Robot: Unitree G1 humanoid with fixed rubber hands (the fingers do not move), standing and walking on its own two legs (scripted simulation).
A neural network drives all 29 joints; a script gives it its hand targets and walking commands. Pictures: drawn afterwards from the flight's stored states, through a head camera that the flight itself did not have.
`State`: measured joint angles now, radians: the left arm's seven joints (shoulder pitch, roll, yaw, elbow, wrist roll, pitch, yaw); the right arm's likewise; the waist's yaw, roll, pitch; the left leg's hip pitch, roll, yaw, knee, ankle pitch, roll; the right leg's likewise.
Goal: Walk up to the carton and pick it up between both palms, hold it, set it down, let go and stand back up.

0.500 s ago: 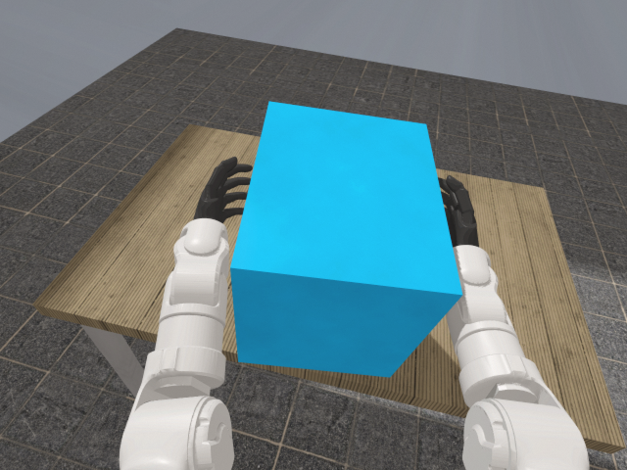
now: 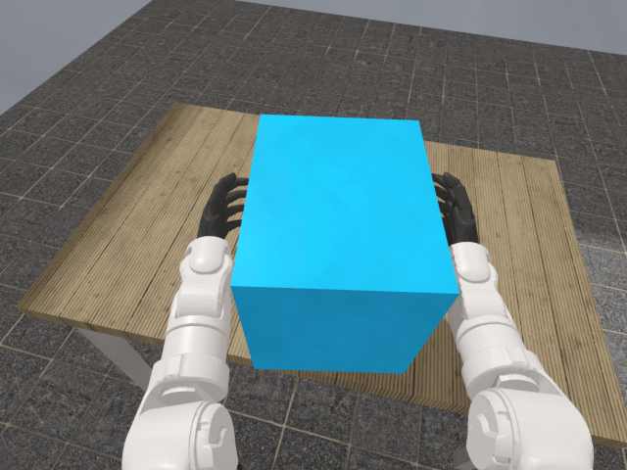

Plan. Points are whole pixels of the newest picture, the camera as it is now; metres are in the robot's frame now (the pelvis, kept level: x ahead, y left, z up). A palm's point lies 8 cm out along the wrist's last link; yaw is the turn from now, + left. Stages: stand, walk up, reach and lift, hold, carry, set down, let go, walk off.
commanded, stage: set down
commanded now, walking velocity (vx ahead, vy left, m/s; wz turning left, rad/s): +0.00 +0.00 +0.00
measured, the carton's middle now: (334, 247) +0.41 -0.01 +0.02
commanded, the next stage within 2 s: none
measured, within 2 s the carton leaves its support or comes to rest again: rests again in 1.72 s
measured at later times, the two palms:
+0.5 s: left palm (220, 235) +0.39 +0.14 +0.08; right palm (466, 240) +0.38 -0.18 +0.09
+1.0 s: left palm (239, 234) +0.43 +0.13 +0.03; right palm (459, 240) +0.41 -0.19 +0.05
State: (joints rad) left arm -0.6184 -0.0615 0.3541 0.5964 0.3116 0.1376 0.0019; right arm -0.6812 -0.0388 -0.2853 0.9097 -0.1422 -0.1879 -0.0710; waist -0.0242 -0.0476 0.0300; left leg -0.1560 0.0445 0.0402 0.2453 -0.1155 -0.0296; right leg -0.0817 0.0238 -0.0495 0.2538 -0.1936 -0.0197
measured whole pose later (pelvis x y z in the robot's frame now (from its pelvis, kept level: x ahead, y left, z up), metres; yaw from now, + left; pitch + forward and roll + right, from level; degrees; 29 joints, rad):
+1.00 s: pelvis +0.01 +0.00 +0.00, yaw -3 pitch +14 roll +0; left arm -0.72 -0.07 0.44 0.86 0.34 -0.07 0.07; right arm -0.75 -0.03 -0.53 0.99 -0.36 -0.28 0.04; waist 0.00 -0.02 -0.08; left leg -0.38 0.06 0.10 0.28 -0.13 -0.03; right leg -0.35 0.03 -0.01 0.32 -0.19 -0.01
